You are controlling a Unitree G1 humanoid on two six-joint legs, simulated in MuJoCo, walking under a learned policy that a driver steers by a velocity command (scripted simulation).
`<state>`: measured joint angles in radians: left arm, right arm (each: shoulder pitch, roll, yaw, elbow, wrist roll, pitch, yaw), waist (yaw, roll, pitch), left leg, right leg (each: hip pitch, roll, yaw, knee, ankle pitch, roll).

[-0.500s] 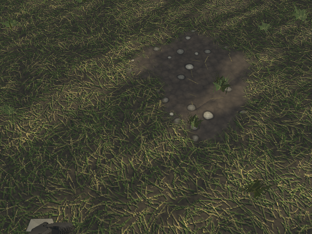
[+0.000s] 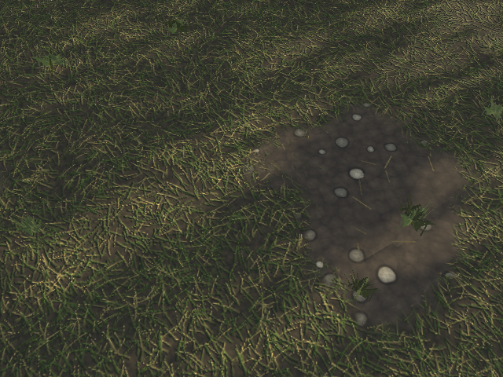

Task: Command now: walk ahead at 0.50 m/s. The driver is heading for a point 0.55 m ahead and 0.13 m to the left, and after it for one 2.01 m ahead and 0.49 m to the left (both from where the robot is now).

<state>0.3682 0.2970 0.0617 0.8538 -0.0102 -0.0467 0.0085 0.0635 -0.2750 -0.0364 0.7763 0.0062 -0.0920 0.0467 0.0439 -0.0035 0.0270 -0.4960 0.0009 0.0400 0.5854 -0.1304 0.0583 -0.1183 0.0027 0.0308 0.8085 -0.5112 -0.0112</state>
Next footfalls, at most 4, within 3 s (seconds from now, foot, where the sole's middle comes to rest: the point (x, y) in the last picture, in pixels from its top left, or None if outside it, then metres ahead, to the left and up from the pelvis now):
0.50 right None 0.44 -0.14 -0.76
0.98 left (224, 305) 0.64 0.12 -0.76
1.42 right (309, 290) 0.70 -0.11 -0.76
2.96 right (238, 176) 1.11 0.11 -0.76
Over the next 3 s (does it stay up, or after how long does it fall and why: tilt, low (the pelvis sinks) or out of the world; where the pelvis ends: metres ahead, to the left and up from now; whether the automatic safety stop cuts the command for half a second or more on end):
stays up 0.91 0.12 -0.01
